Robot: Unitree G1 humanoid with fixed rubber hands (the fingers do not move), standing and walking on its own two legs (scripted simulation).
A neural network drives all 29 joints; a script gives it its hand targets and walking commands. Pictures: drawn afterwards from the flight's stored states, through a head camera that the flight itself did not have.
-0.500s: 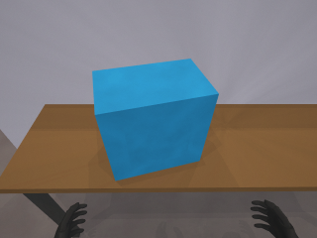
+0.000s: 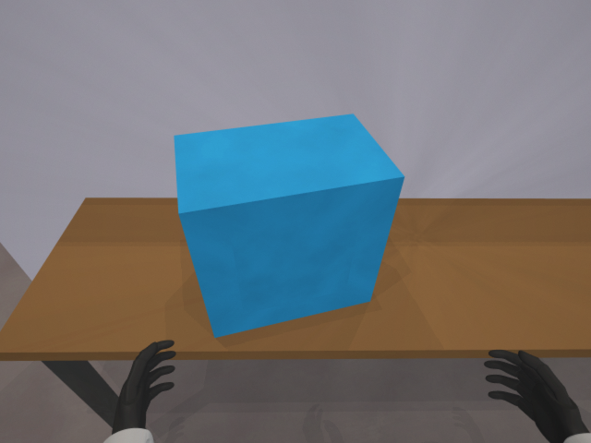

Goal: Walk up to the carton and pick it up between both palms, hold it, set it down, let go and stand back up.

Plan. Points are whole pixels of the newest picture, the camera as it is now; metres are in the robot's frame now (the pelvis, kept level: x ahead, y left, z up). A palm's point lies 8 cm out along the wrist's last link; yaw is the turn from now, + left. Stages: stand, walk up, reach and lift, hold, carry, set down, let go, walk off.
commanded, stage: reach and lift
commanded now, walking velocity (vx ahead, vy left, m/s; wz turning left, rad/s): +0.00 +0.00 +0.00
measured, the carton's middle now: (282, 227) +0.48 +0.06 +0.04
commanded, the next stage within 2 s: none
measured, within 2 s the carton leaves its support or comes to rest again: neither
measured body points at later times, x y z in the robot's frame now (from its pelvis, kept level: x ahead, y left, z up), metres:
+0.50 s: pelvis +0.00 +0.00 +0.00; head +0.00 +0.01 +0.45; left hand +0.26 +0.23 +0.06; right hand +0.28 -0.29 +0.05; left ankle +0.00 +0.13 -0.75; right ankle +0.02 -0.13 -0.75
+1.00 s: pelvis +0.00 +0.00 +0.00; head -0.01 +0.00 +0.45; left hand +0.31 +0.23 +0.11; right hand +0.34 -0.28 +0.11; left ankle +0.00 +0.13 -0.75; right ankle +0.02 -0.13 -0.75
